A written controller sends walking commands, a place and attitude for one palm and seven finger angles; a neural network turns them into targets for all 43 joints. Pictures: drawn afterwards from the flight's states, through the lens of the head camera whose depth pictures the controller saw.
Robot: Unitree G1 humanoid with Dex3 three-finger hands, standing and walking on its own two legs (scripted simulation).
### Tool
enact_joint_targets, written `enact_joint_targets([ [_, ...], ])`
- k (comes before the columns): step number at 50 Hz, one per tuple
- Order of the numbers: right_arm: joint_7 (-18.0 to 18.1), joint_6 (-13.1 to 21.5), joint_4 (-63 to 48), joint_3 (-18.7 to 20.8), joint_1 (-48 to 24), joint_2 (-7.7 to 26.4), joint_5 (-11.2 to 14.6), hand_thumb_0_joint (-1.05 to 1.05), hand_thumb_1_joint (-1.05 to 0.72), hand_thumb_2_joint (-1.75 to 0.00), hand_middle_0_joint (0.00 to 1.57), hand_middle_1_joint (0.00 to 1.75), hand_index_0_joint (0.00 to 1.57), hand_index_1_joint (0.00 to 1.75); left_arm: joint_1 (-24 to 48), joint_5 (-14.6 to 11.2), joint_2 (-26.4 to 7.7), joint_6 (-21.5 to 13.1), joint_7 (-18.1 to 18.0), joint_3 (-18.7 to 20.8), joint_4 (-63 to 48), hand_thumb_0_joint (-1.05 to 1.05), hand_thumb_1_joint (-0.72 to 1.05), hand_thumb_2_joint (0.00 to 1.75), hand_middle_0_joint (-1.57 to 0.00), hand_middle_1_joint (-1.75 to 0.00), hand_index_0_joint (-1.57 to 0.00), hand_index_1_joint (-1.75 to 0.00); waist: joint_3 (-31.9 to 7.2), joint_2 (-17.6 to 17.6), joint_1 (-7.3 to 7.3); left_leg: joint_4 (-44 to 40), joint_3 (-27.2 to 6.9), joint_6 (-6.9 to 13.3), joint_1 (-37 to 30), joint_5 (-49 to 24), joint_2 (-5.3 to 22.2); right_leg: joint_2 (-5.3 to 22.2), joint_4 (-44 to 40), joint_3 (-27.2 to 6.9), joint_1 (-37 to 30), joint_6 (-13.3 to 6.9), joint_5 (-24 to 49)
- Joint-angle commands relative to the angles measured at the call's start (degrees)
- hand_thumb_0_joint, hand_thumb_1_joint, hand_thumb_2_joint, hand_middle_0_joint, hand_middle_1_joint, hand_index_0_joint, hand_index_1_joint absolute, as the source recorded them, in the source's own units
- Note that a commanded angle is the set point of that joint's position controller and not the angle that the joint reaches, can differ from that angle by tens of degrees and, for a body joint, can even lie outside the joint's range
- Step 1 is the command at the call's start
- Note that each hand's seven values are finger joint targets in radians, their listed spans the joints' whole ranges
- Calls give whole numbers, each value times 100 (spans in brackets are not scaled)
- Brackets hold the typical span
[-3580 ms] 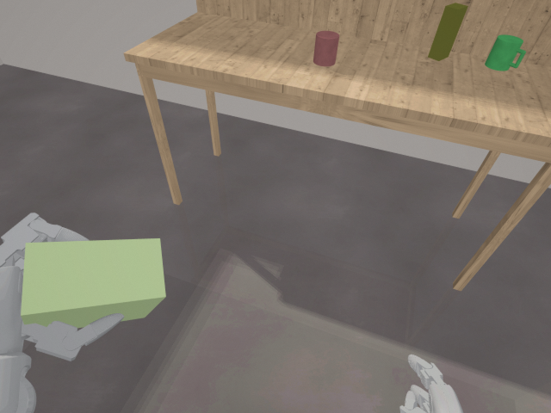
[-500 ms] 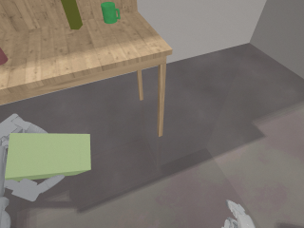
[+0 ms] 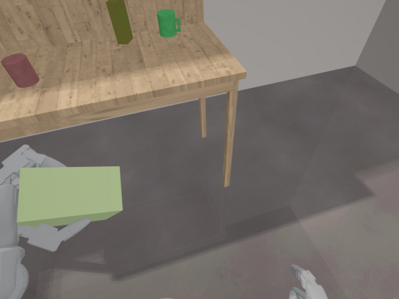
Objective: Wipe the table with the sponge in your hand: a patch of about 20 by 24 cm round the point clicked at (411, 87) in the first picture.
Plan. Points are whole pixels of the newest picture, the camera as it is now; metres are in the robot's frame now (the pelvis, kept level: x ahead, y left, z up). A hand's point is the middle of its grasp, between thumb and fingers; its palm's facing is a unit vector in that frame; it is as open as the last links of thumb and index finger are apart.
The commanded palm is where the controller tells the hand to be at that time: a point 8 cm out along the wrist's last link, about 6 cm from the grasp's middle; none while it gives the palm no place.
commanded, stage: take the last steps up to it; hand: left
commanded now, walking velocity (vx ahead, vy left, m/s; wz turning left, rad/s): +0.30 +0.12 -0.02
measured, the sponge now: (85, 197) +0.23 +0.20 +0.16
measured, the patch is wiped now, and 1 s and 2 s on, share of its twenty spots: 0.00 0.00 0.00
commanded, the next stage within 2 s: come to a stop and stand still in 1.48 s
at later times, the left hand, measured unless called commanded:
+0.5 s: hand (60, 133) +0.34 +0.27 +0.19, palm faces +0.34 -0.83 -0.43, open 10.4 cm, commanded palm +0.28 +0.32 +0.19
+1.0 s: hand (81, 91) +0.46 +0.28 +0.19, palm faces +0.38 -0.82 -0.43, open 10.4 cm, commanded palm +0.41 +0.33 +0.19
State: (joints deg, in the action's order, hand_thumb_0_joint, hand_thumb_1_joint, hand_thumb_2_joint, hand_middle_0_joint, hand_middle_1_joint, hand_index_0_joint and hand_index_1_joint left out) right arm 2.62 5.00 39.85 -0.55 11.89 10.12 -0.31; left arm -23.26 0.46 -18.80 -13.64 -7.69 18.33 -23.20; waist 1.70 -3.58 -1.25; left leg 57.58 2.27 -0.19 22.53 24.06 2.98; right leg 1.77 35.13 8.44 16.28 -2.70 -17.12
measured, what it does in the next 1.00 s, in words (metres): walks ahead: left foot, then right foot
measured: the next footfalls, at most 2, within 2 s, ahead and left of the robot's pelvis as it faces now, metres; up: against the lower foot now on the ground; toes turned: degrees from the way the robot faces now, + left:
left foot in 0.28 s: +0.15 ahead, +0.16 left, +0.00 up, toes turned +9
right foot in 0.64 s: +0.22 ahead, -0.06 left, +0.00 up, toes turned -11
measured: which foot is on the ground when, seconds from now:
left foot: up 0.00-0.26, down 0.28-0.64, up 0.66-0.94, down 0.96-1.00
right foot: down 0.00-0.28, up 0.30-0.62, down 0.64-0.96, up 0.98-1.00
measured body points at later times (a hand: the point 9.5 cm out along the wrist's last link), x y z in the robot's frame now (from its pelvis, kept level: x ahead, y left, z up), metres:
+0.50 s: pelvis +0.11 +0.05 +0.01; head +0.15 +0.06 +0.46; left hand +0.31 +0.32 +0.21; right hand +0.27 -0.17 -0.08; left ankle +0.11 +0.16 -0.73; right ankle +0.11 -0.07 -0.67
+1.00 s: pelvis +0.24 +0.06 +0.00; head +0.26 +0.07 +0.44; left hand +0.43 +0.33 +0.22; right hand +0.40 -0.21 -0.08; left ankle +0.30 +0.19 -0.73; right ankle +0.18 -0.05 -0.71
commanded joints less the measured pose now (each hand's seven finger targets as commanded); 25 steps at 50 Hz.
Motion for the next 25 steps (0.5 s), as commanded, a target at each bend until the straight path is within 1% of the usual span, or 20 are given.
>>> enact_joint_targets([
  [1, 25, 120, -980, 279, -578, 662, 30, 0, -90, -90, 20, 30, 20, 30, 206, -114, -1290, -458, -84, 952, -1293, 0, 10, 130, -120, -160, -120, -160, -305, 949, 145, 825, -310, -130, 1496, -459, 344, 1861, -2126, -2117, -893, -705, 231],
  [2, 42, 110, -1031, 264, -653, 652, 20, 0, -90, -90, 20, 30, 20, 30, 97, -117, -1289, -489, -98, 963, -1320, 0, 10, 130, -120, -160, -120, -160, -306, 1040, 143, 433, -173, -137, 1351, -581, 358, 1747, -2069, -1741, -858, -625, 718],
  [4, 44, 95, -1091, 272, -596, 635, -8, 0, -90, -90, 20, 30, 20, 30, -104, -117, -1283, -496, -144, 1024, -1434, 0, 10, 130, -120, -160, -120, -160, -452, 1057, 127, -633, 141, -99, 884, -669, 316, 1626, -1949, -1411, -838, -595, 1093],
  [5, 53, 109, -1152, 273, -594, 606, -12, 0, -90, -90, 20, 30, 20, 30, -243, -123, -1300, -477, -186, 1074, -1453, 0, 10, 130, -120, -160, -120, -160, -567, 1125, 62, -1124, 342, -80, 743, -678, 230, 1556, -1847, -1372, -1049, -597, 1309],
  [6, 69, 134, -1233, 290, -591, 588, -8, 0, -90, -90, 20, 30, 20, 30, -230, -132, -1244, -457, -221, 1025, -1604, 0, 10, 130, -120, -160, -120, -160, -667, 1113, 66, -1484, 467, -47, 479, -670, 163, 1547, -1788, -1323, -1141, -585, 1307],
  [7, 72, 175, -1303, 283, -593, 556, -4, 0, -90, -90, 20, 30, 20, 30, -172, -140, -1242, -434, -253, 991, -1709, 0, 10, 130, -120, -160, -120, -160, -653, 1218, 1, -1735, 582, -17, 265, -680, 85, 1539, -1765, -1349, -1074, -584, 1207],
  [9, 94, 220, -1335, 323, -511, 591, -13, 0, -90, -90, 20, 30, 20, 30, -51, -138, -1172, -366, -301, 925, -1763, 0, 10, 130, -120, -160, -120, -160, -607, 1291, 12, -2266, 732, 8, -208, -823, -23, 1475, -1661, -1361, -918, -526, 846],
  [10, 116, 226, -1336, 334, -463, 600, -21, 0, -90, -90, 20, 30, 20, 30, 9, -133, -1159, -346, -322, 905, -1774, 0, 10, 130, -120, -160, -120, -160, -621, 1163, 45, -2596, 858, 10, -509, -985, -110, 1372, -1530, -1286, -855, -452, 705],
  [11, 140, 240, -1341, 364, -388, 648, -4, 0, -90, -90, 20, 30, 20, 30, 101, -135, -1060, -338, -326, 790, -1822, 0, 10, 130, -120, -160, -120, -160, -646, 1008, 123, -2961, 859, 21, -868, -1135, -92, 1266, -1253, -1088, -787, -333, 541],
  [12, 169, 254, -1348, 402, -339, 714, 11, 0, -90, -90, 20, 30, 20, 30, 237, -121, -1094, -359, -326, 779, -1910, 0, 10, 130, -120, -160, -120, -160, -631, 703, 156, -3245, 828, 61, -1326, -1174, -26, 1073, -773, -973, -518, -197, 466],
  [13, 199, 265, -1358, 478, -275, 848, 38, 0, -90, -90, 20, 30, 20, 30, 279, -132, -1118, -386, -326, 821, -1949, 0, 10, 130, -120, -160, -120, -160, -735, -31, 232, -3491, 241, 305, -1981, -1250, 371, 757, 203, -738, 31, 4, 588],
  [14, 179, 252, -1379, 518, -251, 977, 70, 0, -90, -90, 20, 30, 20, 30, 255, -156, -1059, -399, -324, 823, -1956, 0, 10, 130, -120, -160, -120, -160, -918, -1116, 245, -3609, -1152, 793, -2669, -2149, 1374, 149, 1536, -185, 1028, 322, -461],
  [15, 148, 270, -1361, 468, -299, 848, 61, 0, -90, -90, 20, 30, 20, 30, 307, -128, -1130, -468, -291, 812, -1836, 0, 10, 130, -120, -160, -120, -160, -874, -1467, 254, -4077, -2205, 1250, -2504, -2123, 2005, -28, 2718, -309, 1595, 331, -1957],
  [16, 144, 348, -1322, 417, -396, 781, 9, 0, -90, -90, 20, 30, 20, 30, 474, -113, -1423, -488, -248, 957, -1976, 0, 10, 130, -120, -160, -120, -160, -669, -1374, 201, -4182, -2600, 1504, -2170, -1762, 2203, 223, 3208, -690, 1883, 321, -1837],
  [17, 118, 379, -1235, 454, -370, 776, 48, 0, -90, -90, 20, 30, 20, 30, 341, -107, -1349, -480, -238, 958, -2001, 0, 10, 130, -120, -160, -120, -160, -525, -1003, 228, -4094, -2267, 1558, -2103, -1791, 2115, 386, 3267, -800, 2127, 355, -1577],
  [18, 86, 407, -1187, 480, -356, 805, 90, 0, -90, -90, 20, 30, 20, 30, 133, -121, -1216, -454, -217, 880, -2094, 0, 10, 130, -120, -160, -120, -160, -520, -815, 185, -4007, -1757, 1441, -2051, -1872, 1894, 427, 3140, -717, 2169, 384, -1310],
  [19, 61, 432, -1179, 478, -349, 801, 114, 0, -90, -90, 20, 30, 20, 30, -107, -138, -1116, -430, -207, 836, -2247, 0, 10, 130, -120, -160, -120, -160, -584, -890, 155, -3981, -1229, 1301, -2034, -2002, 1694, 424, 2937, -569, 2092, 409, -1052],
  [20, 42, 468, -1189, 454, -341, 799, 106, 0, -90, -90, 20, 30, 20, 30, -246, -165, -1063, -411, -201, 813, -2397, 0, 10, 130, -120, -160, -120, -160, -632, -991, 154, -4013, -932, 1185, -1853, -2137, 1549, 398, 2676, -440, 1887, 423, -833],
  [21, 19, 502, -1155, 442, -348, 790, 94, 0, -90, -90, 20, 30, 20, 30, -313, -131, -1156, -402, -194, 911, -2460, 0, 10, 130, -120, -160, -120, -160, -699, -1038, 111, -4002, -601, 1072, -1711, -2193, 1437, 381, 2308, -303, 1603, 430, -588],
  [25, 80, 500, -1162, 361, -336, 770, 39, 0, -90, -90, 20, 30, 20, 30, -499, -198, -1092, -322, -204, 951, -2005, 0, 10, 130, -120, -160, -120, -160, -652, -915, 179, -3938, -206, 863, -1489, -2443, 1391, 97, 839, 130, 768, 462, -360],
])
